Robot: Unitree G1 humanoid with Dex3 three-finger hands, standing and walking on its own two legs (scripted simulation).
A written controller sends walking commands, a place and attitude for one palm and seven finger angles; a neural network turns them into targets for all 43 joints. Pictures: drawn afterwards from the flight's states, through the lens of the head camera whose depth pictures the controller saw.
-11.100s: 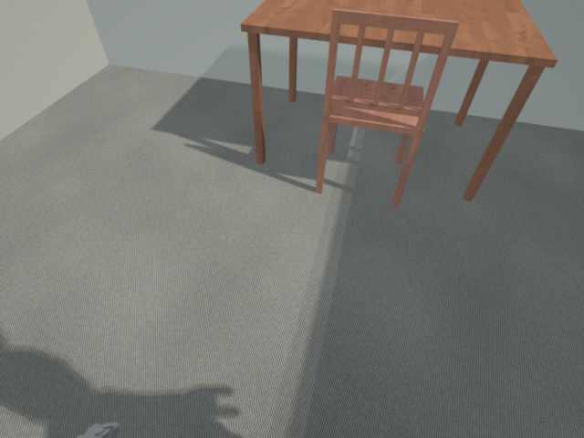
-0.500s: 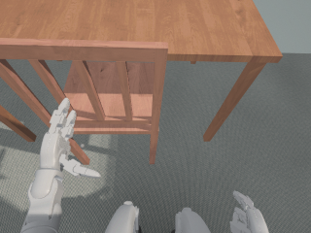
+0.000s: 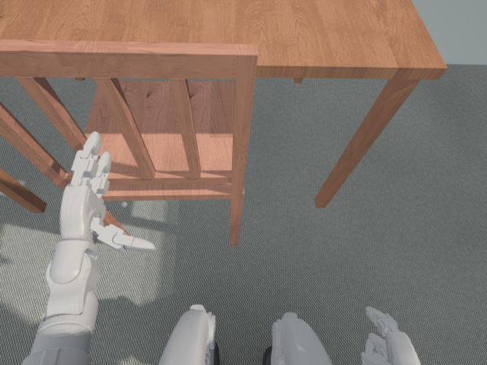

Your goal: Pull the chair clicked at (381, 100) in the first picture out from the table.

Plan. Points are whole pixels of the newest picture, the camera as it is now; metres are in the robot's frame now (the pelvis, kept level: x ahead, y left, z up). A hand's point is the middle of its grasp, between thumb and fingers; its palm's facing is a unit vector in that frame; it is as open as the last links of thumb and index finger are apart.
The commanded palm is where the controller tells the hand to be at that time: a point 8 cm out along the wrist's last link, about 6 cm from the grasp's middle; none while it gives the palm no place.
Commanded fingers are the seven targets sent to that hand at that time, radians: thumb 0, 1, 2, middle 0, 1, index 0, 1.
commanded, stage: aim the fingers beside a spindle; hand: left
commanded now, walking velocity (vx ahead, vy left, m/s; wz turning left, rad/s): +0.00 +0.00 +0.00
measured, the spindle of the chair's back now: (132, 135) +0.49 +0.22 +0.02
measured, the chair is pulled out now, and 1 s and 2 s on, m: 0.00 0.00 0.00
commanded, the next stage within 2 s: none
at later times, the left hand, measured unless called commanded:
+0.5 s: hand (132, 203) +0.35 +0.19 +0.02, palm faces +0.06 -1.00 -0.05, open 16.9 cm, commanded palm +0.33 +0.24 +0.02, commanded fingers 0.00 -0.50 0.30 -0.06 -0.08 -0.06 -0.08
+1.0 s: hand (140, 209) +0.35 +0.18 +0.02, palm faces +0.05 -1.00 -0.03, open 16.9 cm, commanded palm +0.33 +0.24 +0.03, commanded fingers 0.00 -0.50 0.30 -0.06 -0.08 -0.06 -0.08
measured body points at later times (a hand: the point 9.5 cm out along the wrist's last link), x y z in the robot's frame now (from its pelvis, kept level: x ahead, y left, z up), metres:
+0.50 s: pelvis +0.00 -0.01 +0.00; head +0.12 +0.00 +0.44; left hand +0.35 +0.24 +0.03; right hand +0.15 -0.26 -0.11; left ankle +0.03 +0.09 -0.62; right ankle +0.01 -0.12 -0.62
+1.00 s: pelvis +0.00 -0.01 +0.00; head +0.12 +0.01 +0.43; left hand +0.34 +0.23 +0.02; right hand +0.15 -0.26 -0.11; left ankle +0.03 +0.09 -0.62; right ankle +0.01 -0.12 -0.62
